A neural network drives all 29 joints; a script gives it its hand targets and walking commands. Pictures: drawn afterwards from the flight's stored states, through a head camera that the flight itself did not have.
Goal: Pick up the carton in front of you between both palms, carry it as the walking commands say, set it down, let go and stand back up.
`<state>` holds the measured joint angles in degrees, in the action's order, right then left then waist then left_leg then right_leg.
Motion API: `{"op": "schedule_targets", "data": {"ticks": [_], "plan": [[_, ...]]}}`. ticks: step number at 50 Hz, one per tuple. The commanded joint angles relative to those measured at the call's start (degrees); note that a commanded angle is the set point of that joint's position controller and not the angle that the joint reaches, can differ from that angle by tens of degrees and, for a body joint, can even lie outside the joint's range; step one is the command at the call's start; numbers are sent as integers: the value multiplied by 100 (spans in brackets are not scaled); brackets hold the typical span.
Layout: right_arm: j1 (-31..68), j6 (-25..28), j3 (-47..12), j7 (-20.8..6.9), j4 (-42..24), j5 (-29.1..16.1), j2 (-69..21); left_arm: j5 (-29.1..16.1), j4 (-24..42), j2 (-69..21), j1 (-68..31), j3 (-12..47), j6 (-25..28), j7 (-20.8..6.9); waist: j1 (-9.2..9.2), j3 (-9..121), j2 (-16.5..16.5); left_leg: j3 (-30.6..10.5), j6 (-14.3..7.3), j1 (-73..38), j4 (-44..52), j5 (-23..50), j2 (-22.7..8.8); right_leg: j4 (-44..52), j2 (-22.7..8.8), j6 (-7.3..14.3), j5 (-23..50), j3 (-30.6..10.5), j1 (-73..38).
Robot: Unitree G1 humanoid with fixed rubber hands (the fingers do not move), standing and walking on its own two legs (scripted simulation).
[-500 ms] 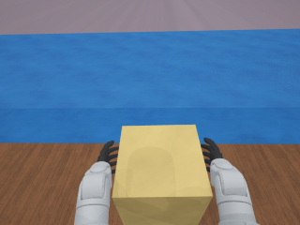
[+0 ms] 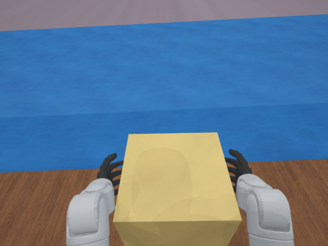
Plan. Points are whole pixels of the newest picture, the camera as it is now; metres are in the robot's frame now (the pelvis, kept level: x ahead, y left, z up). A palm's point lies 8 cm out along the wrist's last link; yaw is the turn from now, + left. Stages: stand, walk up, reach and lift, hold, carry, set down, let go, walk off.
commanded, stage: carry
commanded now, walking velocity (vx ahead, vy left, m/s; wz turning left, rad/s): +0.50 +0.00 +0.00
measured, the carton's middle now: (174, 198) +0.26 +0.00 +0.01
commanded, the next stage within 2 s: none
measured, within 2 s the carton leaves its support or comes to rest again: neither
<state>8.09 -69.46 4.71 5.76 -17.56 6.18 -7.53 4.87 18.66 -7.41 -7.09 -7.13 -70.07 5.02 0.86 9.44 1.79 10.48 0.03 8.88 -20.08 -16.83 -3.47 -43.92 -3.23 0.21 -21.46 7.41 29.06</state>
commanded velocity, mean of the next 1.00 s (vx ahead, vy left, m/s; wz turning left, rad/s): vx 0.34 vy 0.00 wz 0.00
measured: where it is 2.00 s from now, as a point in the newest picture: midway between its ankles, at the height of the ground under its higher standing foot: (168, 195)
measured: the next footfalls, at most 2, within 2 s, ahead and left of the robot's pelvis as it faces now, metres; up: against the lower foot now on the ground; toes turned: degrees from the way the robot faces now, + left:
right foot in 0.10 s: +0.20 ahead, -0.12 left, +0.00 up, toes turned -11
left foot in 0.56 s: +0.53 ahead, +0.08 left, +0.00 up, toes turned +12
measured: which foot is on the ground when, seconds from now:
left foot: down 0.00-0.12, up 0.14-0.54, down 0.56-0.98, up 1.00-1.00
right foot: up 0.00-0.08, down 0.10-0.58, up 0.60-0.96, down 0.98-1.00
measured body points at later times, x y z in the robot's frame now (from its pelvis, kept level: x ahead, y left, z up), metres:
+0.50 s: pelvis +0.31 -0.02 -0.01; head +0.32 -0.03 +0.44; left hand +0.59 +0.15 +0.08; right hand +0.60 -0.16 +0.08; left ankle +0.45 +0.10 -0.72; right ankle +0.17 -0.11 -0.74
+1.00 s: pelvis +0.61 +0.00 -0.03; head +0.64 -0.01 +0.42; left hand +0.98 +0.16 +0.10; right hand +0.99 -0.15 +0.09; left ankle +0.50 +0.07 -0.74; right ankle +0.73 -0.07 -0.75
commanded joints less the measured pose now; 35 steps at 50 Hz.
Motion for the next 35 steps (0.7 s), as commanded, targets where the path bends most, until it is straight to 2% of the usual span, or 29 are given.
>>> {"op": "schedule_targets", "data": {"ticks": [1,3,4,5,6,7,8,9,10,11,12,14,18,21,23,24,25,26,27,28,29,30,31,32,33,34,35], "plan": [[2936,-51,-3964,-1394,-674,-2407,-4979,-2239,521,-4901,-2997,4102,-1,-1390,45,681,686,-870,-621,-823,752,778,-1196,908,69,-51,781,330,135],[2840,-129,-3946,-1427,-616,-2431,-4831,-2103,467,-4782,-2733,4002,-65,-1328,-23,649,624,-455,-449,-235,298,618,-1027,1495,220,-47,1425,656,-930],[2799,-168,-3940,-1441,-581,-2423,-4760,-2040,411,-4723,-2646,3942,-93,-1310,-60,728,469,-230,-340,136,-201,861,-881,1586,371,2,1353,874,-1676],[2738,-204,-3932,-1453,-530,-2414,-4687,-1981,346,-4665,-2618,3887,-122,-1302,-94,929,274,67,-216,640,-1032,1220,-711,1603,319,111,1051,827,-2618],[2795,-248,-3911,-1470,-507,-2413,-4551,-1906,242,-4574,-2489,3811,-154,-1286,-236,1148,-342,273,5,1361,-2309,937,-480,1920,-445,243,351,-281,-3464],[3012,-321,-3923,-1485,-573,-2474,-4535,-1810,108,-4472,-2557,3735,-152,-1276,-284,1293,-1803,172,297,2751,-3930,-507,199,3003,-2000,975,-716,-3183,-4147],[3210,-354,-3966,-1508,-566,-2540,-4589,-1852,101,-4601,-2661,3736,-156,-1271,-293,1102,-1675,-507,143,3482,-4829,-1197,90,3268,-2357,1355,-255,-3879,-4124],[3245,-346,-3940,-1539,-502,-2570,-4762,-1934,231,-4791,-2844,3792,-149,-1280,-228,1036,-1248,-812,-14,3670,-5251,-1103,-225,3123,-2250,1349,380,-3487,-3916],[3276,-302,-3909,-1560,-481,-2580,-4912,-2016,330,-4991,-2994,3882,-125,-1298,-204,1051,-744,-888,-79,3683,-5346,-845,-418,2975,-2092,1247,879,-2954,-3712],[3243,-244,-3902,-1564,-462,-2571,-5053,-2096,454,-5159,-3149,3969,-87,-1322,-177,1072,-378,-940,-92,3545,-5073,-440,-536,3039,-1956,1051,1008,-2484,-3480],[3193,-181,-3916,-1552,-474,-2521,-5168,-2163,564,-5302,-3280,4061,-43,-1352,-159,1055,-331,-962,-80,3300,-4668,-131,-592,3138,-1781,856,1095,-1984,-3259],[3033,-66,-3960,-1495,-497,-2374,-5327,-2253,619,-5424,-3255,4170,34,-1418,-170,1002,-607,-715,-23,3078,-3996,149,-448,3250,-1548,724,1429,-1327,-3169],[2526,46,-3895,-1355,-474,-2082,-5234,-2355,699,-5188,-2987,4241,60,-1508,-172,763,-821,-311,39,3047,-2480,635,-196,3168,-1213,696,2534,-529,-3445],[2393,25,-3907,-1318,-474,-2010,-5066,-2294,615,-4942,-2757,4206,45,-1532,-271,518,-978,52,-72,2844,-1693,976,69,2885,-1026,658,3317,-131,-3498],[2617,-6,-3943,-1331,-579,-2068,-4930,-2258,602,-4817,-2853,4193,38,-1519,-318,320,-1098,190,-175,2645,-1377,1265,131,2821,-1011,628,3480,-8,-3467],[2766,-24,-3949,-1339,-622,-2110,-4863,-2255,598,-4756,-2958,4196,33,-1505,-298,254,-1137,218,-241,2425,-1250,1349,136,2714,-1008,587,3630,49,-3426],[2897,-41,-3944,-1345,-632,-2145,-4789,-2259,596,-4685,-3088,4205,26,-1487,-242,293,-1169,295,-311,2040,-1171,1346,214,2443,-1002,530,4107,158,-3355],[3002,-53,-3911,-1351,-590,-2163,-4710,-2266,598,-4595,-3237,4225,18,-1464,-158,481,-1136,456,-352,1373,-1052,1282,406,1870,-931,453,4516,370,-3207],[3038,-61,-3849,-1353,-471,-2168,-4616,-2271,572,-4493,-3374,4235,2,-1435,49,843,-915,675,-358,272,-852,1044,691,898,-692,324,4538,653,-2841],[3134,-67,-3802,-1363,-378,-2184,-4496,-2243,517,-4361,-3533,4239,-5,-1407,235,1279,-499,113,-378,-1084,-957,670,260,-264,-534,208,3327,548,-1884],[3242,-71,-3705,-1369,-210,-2138,-4245,-2266,477,-4361,-3736,4248,-53,-1370,292,1750,870,-2781,-1004,-2132,-293,-587,-1513,-2051,33,-39,1415,421,-406],[3339,-63,-3726,-1374,3,-2200,-4322,-2295,375,-4356,-3953,4214,-71,-1346,312,1681,1647,-4503,-1522,-2452,568,-468,-2019,-3217,627,-33,-687,-261,906],[3675,-49,-3799,-1386,-66,-2364,-4408,-2281,184,-4448,-4154,4188,-38,-1318,247,1515,1195,-3931,-1488,-2261,413,105,-1988,-3783,205,144,-591,-756,1249],[3984,-10,-3891,-1397,-41,-2490,-4614,-2279,115,-4569,-4346,4134,13,-1294,262,1459,655,-3419,-1389,-1931,182,779,-1809,-3856,28,249,-394,-840,1329],[4326,45,-3961,-1414,-74,-2608,-4750,-2255,0,-4676,-4538,4111,71,-1263,247,1346,137,-2834,-1196,-1533,62,1105,-1655,-3591,-164,298,-115,-863,1296],[4626,101,-4016,-1425,-78,-2708,-4850,-2241,-130,-4734,-4670,4072,132,-1224,203,1327,81,-2379,-1072,-1178,58,1183,-1508,-3262,-246,317,142,-873,1156],[4921,154,-4035,-1436,-1,-2800,-4911,-2207,-252,-4755,-4793,4036,192,-1178,147,1402,182,-2058,-996,-986,92,1179,-1420,-3057,-250,300,312,-798,977]]}}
